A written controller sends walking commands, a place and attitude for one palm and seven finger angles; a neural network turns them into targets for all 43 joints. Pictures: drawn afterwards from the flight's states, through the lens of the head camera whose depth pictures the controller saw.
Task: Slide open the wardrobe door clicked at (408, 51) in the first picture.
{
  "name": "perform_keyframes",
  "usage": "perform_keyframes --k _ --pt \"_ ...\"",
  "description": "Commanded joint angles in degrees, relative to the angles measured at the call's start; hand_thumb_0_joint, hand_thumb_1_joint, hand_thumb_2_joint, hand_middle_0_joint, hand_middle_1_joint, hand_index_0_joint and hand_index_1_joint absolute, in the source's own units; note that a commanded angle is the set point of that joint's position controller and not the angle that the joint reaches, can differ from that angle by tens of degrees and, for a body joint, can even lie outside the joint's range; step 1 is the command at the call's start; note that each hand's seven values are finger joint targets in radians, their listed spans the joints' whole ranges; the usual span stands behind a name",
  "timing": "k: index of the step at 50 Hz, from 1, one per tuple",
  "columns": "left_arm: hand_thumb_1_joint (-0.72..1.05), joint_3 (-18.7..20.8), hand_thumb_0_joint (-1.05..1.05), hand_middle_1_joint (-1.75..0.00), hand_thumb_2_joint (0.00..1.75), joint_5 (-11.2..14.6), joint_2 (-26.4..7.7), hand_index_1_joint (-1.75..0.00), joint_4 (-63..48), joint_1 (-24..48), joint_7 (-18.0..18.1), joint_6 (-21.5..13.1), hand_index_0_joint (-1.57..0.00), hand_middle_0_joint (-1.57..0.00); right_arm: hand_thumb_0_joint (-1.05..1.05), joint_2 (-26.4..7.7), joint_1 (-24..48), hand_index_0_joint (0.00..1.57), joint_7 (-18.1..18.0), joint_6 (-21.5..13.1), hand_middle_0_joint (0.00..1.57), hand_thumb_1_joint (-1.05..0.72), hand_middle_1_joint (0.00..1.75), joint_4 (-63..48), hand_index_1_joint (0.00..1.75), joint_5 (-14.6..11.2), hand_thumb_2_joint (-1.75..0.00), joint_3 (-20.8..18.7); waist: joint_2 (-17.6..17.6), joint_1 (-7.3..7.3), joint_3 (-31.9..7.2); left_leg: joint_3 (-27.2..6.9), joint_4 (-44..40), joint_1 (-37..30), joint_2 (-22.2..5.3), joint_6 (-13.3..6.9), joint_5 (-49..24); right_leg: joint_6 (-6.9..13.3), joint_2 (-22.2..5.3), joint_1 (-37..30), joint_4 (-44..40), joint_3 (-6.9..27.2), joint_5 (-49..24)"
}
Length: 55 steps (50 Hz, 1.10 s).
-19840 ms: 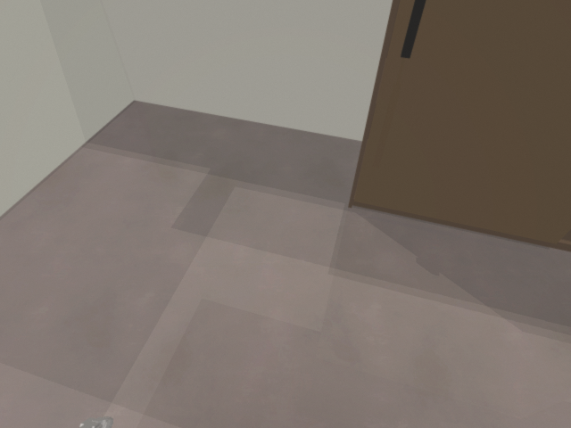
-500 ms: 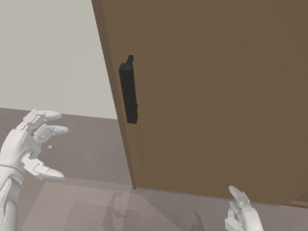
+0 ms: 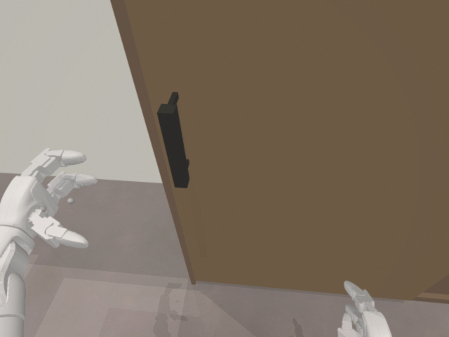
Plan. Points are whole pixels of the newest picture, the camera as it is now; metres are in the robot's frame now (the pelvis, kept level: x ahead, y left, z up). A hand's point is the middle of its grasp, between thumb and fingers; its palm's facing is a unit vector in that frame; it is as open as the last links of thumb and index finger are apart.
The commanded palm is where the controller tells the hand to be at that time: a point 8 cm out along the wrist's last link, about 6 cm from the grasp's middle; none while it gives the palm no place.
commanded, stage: raise the hand with hooked fingers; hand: left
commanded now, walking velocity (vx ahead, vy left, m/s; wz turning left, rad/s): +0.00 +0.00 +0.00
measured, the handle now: (178, 142) +0.45 +0.15 +0.11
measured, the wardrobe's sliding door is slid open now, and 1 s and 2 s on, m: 0.00 0.00 0.00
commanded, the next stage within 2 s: move the hooked fingers beside the handle in 0.24 s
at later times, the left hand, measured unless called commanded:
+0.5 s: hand (76, 203) +0.27 +0.27 +0.14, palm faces +0.07 -1.00 -0.04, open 14.0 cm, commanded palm +0.25 +0.30 +0.14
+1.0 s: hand (100, 184) +0.31 +0.25 +0.13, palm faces +0.04 -1.00 -0.02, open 14.0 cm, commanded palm +0.29 +0.30 +0.13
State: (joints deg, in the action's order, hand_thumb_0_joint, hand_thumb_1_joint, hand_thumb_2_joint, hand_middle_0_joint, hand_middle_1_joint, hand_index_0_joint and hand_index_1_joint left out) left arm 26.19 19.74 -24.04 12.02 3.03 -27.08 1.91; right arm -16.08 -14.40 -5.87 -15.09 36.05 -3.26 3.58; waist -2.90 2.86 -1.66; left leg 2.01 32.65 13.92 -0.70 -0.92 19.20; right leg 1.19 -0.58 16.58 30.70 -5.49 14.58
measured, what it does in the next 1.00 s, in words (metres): stands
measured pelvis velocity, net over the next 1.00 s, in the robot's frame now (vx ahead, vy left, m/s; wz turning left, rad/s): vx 0.00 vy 0.00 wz -0.01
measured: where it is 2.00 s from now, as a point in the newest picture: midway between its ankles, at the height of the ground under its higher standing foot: outside the picture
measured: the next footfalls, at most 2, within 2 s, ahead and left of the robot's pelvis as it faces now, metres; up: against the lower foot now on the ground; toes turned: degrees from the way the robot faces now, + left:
none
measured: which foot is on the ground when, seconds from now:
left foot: down 0.00-1.00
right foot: down 0.00-1.00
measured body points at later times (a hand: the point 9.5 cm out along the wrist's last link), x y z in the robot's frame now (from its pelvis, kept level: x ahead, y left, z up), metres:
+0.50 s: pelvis -0.01 -0.01 +0.00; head -0.01 -0.02 +0.45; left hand +0.26 +0.32 +0.14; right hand +0.17 -0.24 -0.08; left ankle -0.02 +0.11 -0.73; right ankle +0.02 -0.11 -0.73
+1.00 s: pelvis +0.00 +0.00 +0.00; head +0.00 -0.02 +0.45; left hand +0.30 +0.30 +0.14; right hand +0.15 -0.24 -0.09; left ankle -0.02 +0.11 -0.73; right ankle +0.02 -0.11 -0.73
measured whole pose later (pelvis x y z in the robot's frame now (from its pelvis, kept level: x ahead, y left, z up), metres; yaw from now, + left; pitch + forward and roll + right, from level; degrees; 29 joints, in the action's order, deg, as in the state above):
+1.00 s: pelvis +0.00 +0.00 +0.00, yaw +0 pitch +1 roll +0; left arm 21.8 16.8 -21.9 20.0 12.0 -23.1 0.2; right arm -15.8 -15.3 -7.0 -14.1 37.3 -3.4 3.6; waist -2.6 2.0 -1.4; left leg 2.4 32.2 14.6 -0.5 -0.8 18.6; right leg 1.4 -0.7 17.8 31.1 -5.0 14.3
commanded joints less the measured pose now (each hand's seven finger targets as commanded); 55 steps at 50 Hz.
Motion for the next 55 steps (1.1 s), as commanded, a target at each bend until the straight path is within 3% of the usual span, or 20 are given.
perform_keyframes --k 1,4,7,8,13,16,18,22,23,26,28,32,33,35,38,41,50,52,53,55 --pt "-0.50 5.90 0.00 -1.20 0.30 1.17 -16.42 -1.20 -12.45 15.11 1.34 -4.65 -0.30 -0.30 0.00 -5.98 5.78 0.20 -0.61 -3.59 0.20 -0.90 0.30 -9.08 0.30 -0.40 -0.90 -2.71 -2.84 0.25 -9.80 -2.44 -5.21 -0.10 0.31 -0.20 -14.21 0.09 -0.11 -6.85 -3.41 3.15 -12.47" --pt "-0.50 5.13 0.00 -1.20 0.30 0.92 -16.03 -1.20 -11.05 15.23 1.21 -4.37 -0.30 -0.30 0.00 -6.22 5.70 0.20 -0.88 -3.51 0.20 -0.90 0.30 -8.79 0.30 -0.52 -0.90 -2.64 -0.23 -0.18 -8.95 -2.43 -5.55 0.68 0.19 -0.45 -12.64 -0.13 -0.14 -6.88 -3.87 3.38 -11.11" --pt "-0.50 4.07 0.00 -1.20 0.30 0.77 -15.47 -1.20 -11.86 16.88 0.88 -4.18 -0.30 -0.30 0.00 -5.97 6.24 0.20 -1.25 -3.61 0.20 -0.90 0.30 -8.93 0.30 -0.73 -0.90 -2.58 -3.37 -0.42 -8.59 -2.43 -5.66 0.10 0.35 -0.41 -10.70 -0.12 -0.26 -5.97 -4.44 3.74 -8.56" --pt "-0.50 4.70 0.00 -1.20 0.30 1.01 -16.09 -1.20 -11.69 16.25 0.96 -4.27 -0.30 -0.30 0.00 -6.07 6.25 0.20 -1.16 -3.59 0.20 -0.90 0.30 -8.92 0.30 -0.49 -0.90 -2.59 -0.33 -0.17 -9.01 -2.40 -5.24 0.52 0.11 -0.54 -11.24 -0.19 -0.35 -7.08 -4.56 4.10 -9.28" --pt "-0.50 5.76 0.00 -1.20 0.30 1.52 -16.30 -1.20 -9.63 13.74 0.69 -4.23 -0.30 -0.30 0.00 -6.18 6.33 0.20 -1.05 -3.76 0.20 -0.90 0.30 -8.77 0.30 -0.40 -0.90 -2.69 1.21 0.34 -9.56 -2.32 -4.67 1.59 0.18 -0.65 -12.24 -0.30 -0.49 -8.12 -4.06 4.42 -10.91" --pt "-0.50 4.13 0.00 -1.20 0.30 1.15 -15.30 -1.20 -10.21 16.03 0.49 -3.97 -0.30 -0.30 0.00 -6.09 6.62 0.20 -1.10 -3.69 0.20 -0.90 0.30 -8.78 0.30 -0.78 -0.90 -2.43 -1.82 -0.25 -8.06 -2.34 -5.30 1.69 0.31 -0.40 -10.25 -0.25 -0.51 -6.29 -4.34 4.10 -8.50" --pt "-0.50 4.36 0.00 -1.20 0.30 1.10 -15.77 -1.20 -9.65 15.34 0.77 -3.95 -0.30 -0.30 0.00 -6.16 6.60 0.20 -1.13 -3.73 0.20 -0.90 0.30 -8.85 0.30 -0.53 -0.90 -2.53 0.64 -0.04 -7.81 -2.45 -4.96 1.92 0.09 -0.63 -10.17 -0.26 -0.46 -6.31 -4.55 4.49 -7.96" --pt "-0.50 1.38 0.00 -1.20 0.30 0.33 -13.89 -1.20 -9.48 21.78 1.40 -4.60 -0.30 -0.30 0.00 -6.02 6.10 0.20 -1.85 -3.81 0.20 -0.90 0.30 -8.46 0.30 -0.86 -0.90 -2.38 -1.83 -1.34 -8.39 -2.81 -5.59 0.40 0.25 -0.42 -8.54 -0.23 -0.14 -4.61 -4.42 3.78 -5.96" --pt "-0.50 0.90 0.00 -1.20 0.30 0.33 -13.79 -1.20 -9.97 22.74 1.68 -5.00 -0.30 -0.30 0.00 -6.11 6.01 0.20 -1.84 -3.80 0.20 -0.90 0.30 -8.26 0.30 -0.79 -0.90 -2.48 0.04 -1.46 -8.98 -2.85 -5.36 0.21 0.06 -0.50 -9.25 -0.25 -0.15 -5.29 -4.48 3.96 -6.67" --pt "-0.50 0.87 0.00 -1.20 0.30 -0.26 -13.61 -1.20 -9.88 22.77 2.35 -5.16 -0.30 -0.30 0.00 -5.97 5.93 0.20 -1.84 -4.03 0.20 -0.90 0.30 -8.21 0.30 -0.61 -0.90 -2.50 -2.18 -0.89 -10.66 -2.87 -5.58 -0.52 0.28 -0.37 -10.63 -0.02 -0.37 -6.17 -3.77 3.75 -8.73" --pt "-0.50 3.06 0.00 -1.20 0.30 -0.44 -15.56 -1.20 -6.18 19.64 2.87 -4.57 -0.30 -0.30 0.00 -6.33 5.54 0.20 -1.59 -3.65 0.20 -0.90 0.30 -7.80 0.30 -0.43 -0.90 -2.53 1.15 -0.13 -9.18 -2.76 -5.65 1.76 0.05 -0.39 -10.43 -0.04 -0.46 -7.06 -4.13 3.87 -8.26" --pt "-0.50 3.18 0.00 -1.20 0.30 -0.78 -15.38 -1.20 -6.08 21.54 3.33 -4.22 -0.30 -0.30 0.00 -6.17 5.84 0.20 -1.44 -3.22 0.20 -0.90 0.30 -8.41 0.30 -0.53 -0.90 -2.60 -1.19 -0.11 -10.10 -2.45 -5.84 1.75 0.33 -0.31 -10.40 0.05 -0.62 -6.82 -3.68 3.92 -8.48" --pt "-0.50 3.78 0.00 -1.20 0.30 -0.77 -16.15 -1.20 -5.84 21.00 3.55 -4.32 -0.30 -0.30 0.00 -6.26 5.73 0.20 -1.27 -3.03 0.20 -0.90 0.30 -8.37 0.30 -0.41 -0.90 -2.61 0.63 0.00 -10.10 -2.32 -5.55 1.99 0.07 -0.39 -11.26 0.01 -0.54 -7.38 -3.74 4.03 -9.29" --pt "-0.50 2.39 0.00 -1.20 0.30 -0.76 -14.73 -1.20 -7.50 23.36 3.53 -5.06 -0.30 -0.30 0.00 -6.04 5.68 0.20 -1.21 -3.11 0.20 -0.90 0.30 -8.77 0.30 -0.49 -0.90 -2.60 -1.30 -0.28 -11.52 -2.20 -5.71 1.26 0.22 -0.29 -11.66 0.03 -0.53 -7.48 -3.28 4.00 -10.26" --pt "-0.50 2.26 0.00 -1.20 0.30 -0.94 -15.06 -1.20 -4.67 24.01 3.59 -5.30 -0.30 -0.30 0.00 -6.43 4.73 0.20 -1.39 -2.77 0.20 -0.90 0.30 -8.05 0.30 -0.56 -0.90 -2.83 1.18 -0.92 -10.29 -2.07 -5.36 1.70 -0.07 -0.44 -11.64 -0.06 -0.30 -6.71 -3.45 4.03 -10.17" --pt "-0.50 0.49 0.00 -1.20 0.30 -1.29 -13.57 -1.20 -5.45 26.40 3.49 -5.52 -0.30 -0.30 0.00 -6.31 4.45 0.20 -1.51 -2.83 0.20 -0.90 0.30 -8.10 0.30 -0.64 -0.90 -2.84 -1.89 -1.32 -11.53 -2.22 -5.59 0.38 0.12 -0.23 -11.92 0.13 -0.29 -5.92 -3.08 3.78 -10.60" --pt "-0.50 0.76 0.00 -1.20 0.30 -1.99 -13.95 -1.20 -1.33 28.30 5.03 -5.19 -0.30 -0.30 0.00 -6.65 3.43 0.20 -1.51 -1.85 0.20 -0.90 0.30 -7.25 0.30 -0.46 -0.90 -2.97 2.66 -1.63 -10.71 -2.15 -5.75 2.04 -0.02 -0.40 -11.56 -0.03 -0.24 -5.75 -3.14 3.77 -10.84" --pt "-0.50 0.51 0.00 -1.20 0.30 -2.30 -13.86 -1.20 -2.44 29.67 5.30 -5.72 -0.30 -0.30 0.00 -6.39 3.54 0.20 -1.44 -1.73 0.20 -0.90 0.30 -7.57 0.30 -0.41 -0.90 -3.02 -1.56 -1.30 -12.14 -2.12 -5.78 0.85 0.15 -0.18 -12.51 0.33 -0.37 -5.85 -2.79 3.84 -11.40" --pt "-0.50 1.82 0.00 -1.20 0.30 -2.50 -15.72 -1.20 -2.78 29.63 5.60 -6.00 -0.30 -0.30 0.00 -6.58 3.31 0.20 -1.32 -1.48 0.20 -0.90 0.30 -7.58 0.30 -0.22 -0.90 -3.14 0.25 -1.03 -13.51 -1.84 -5.38 0.97 -0.06 -0.33 -13.74 0.28 -0.42 -7.59 -2.67 4.15 -12.87" --pt "-0.50 -0.56 0.00 -1.20 0.30 -2.51 -12.88 -1.20 -4.69 30.75 5.47 -6.65 -0.30 -0.30 0.00 -5.99 3.44 0.20 -1.14 -1.60 0.20 -0.90 0.30 -8.09 0.30 -0.23 -0.90 -2.93 -2.67 -1.18 -15.11 -1.95 -5.42 -0.36 0.12 -0.04 -15.85 0.49 -0.41 -8.01 -2.05 4.01 -15.14"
